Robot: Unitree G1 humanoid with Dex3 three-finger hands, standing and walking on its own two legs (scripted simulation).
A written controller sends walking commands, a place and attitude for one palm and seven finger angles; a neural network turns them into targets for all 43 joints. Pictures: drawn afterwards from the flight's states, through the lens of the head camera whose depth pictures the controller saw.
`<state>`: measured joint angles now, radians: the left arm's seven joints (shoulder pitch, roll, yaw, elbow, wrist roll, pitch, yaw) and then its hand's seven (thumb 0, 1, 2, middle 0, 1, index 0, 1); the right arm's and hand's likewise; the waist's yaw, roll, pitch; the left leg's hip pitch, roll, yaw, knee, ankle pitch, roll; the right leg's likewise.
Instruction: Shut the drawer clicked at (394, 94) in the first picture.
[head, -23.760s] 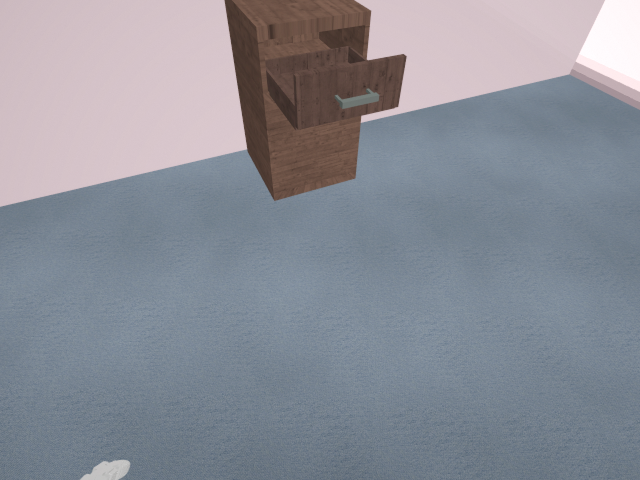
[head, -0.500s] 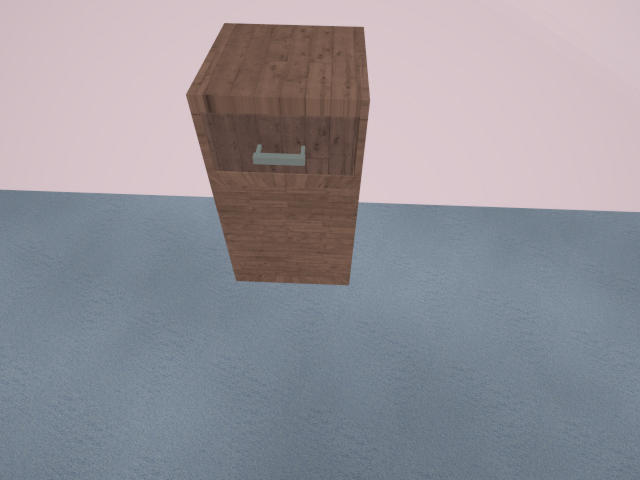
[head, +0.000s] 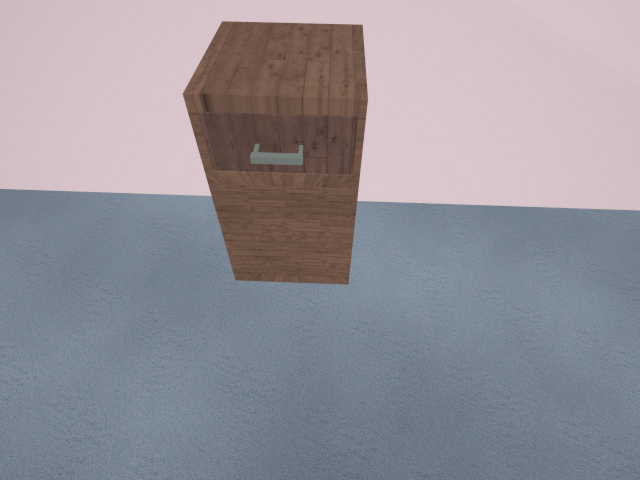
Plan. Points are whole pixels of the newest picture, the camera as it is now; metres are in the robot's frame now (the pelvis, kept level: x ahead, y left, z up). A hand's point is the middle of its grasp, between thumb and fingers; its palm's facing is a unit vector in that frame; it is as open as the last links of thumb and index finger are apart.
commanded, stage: look to check the result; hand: left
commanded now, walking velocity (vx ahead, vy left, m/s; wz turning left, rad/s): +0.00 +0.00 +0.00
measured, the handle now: (277, 153) +0.88 +0.15 -0.14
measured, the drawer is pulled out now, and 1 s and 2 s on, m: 0.00 0.00 0.00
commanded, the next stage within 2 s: stand and wait in 0.06 s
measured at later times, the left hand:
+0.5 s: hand out of the picture +0.01 +0.16 -0.17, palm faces +0.03 -0.98 -0.20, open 7.3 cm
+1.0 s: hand out of the picture +0.02 +0.16 -0.17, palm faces +0.03 -0.98 -0.21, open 7.3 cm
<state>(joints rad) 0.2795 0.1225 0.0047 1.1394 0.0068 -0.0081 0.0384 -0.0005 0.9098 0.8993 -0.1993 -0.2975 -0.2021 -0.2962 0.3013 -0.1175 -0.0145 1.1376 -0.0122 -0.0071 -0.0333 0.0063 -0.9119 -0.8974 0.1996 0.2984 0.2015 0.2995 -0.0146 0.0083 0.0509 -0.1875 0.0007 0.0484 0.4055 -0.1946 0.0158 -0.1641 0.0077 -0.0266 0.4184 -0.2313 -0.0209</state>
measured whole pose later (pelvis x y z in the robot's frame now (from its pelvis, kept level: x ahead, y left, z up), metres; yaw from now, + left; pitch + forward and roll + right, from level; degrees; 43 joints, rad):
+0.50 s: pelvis +0.01 -0.01 +0.00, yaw +0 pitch -1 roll +0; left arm 0.26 0.14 0.01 1.14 0.01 -0.01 0.04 0.00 0.91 0.90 -0.20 -0.30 -0.20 -0.30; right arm 0.27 -0.14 -0.01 1.15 -0.01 -0.01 -0.03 0.01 -0.91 -0.90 0.20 0.30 0.20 0.30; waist -0.01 0.01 0.05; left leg -0.17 0.01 0.04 0.39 -0.20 0.00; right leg -0.14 0.02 -0.03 0.40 -0.24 -0.03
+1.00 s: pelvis +0.01 -0.01 +0.00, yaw +0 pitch -2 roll +0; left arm 0.25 0.15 0.01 1.14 0.00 -0.02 0.04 0.00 0.91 0.90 -0.20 -0.30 -0.20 -0.30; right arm 0.26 -0.15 -0.01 1.15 -0.01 -0.01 -0.03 0.01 -0.91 -0.90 0.20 0.30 0.20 0.30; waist -0.01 0.01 0.05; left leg -0.15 0.02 0.03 0.38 -0.20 -0.01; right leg -0.12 0.03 -0.04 0.38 -0.23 -0.04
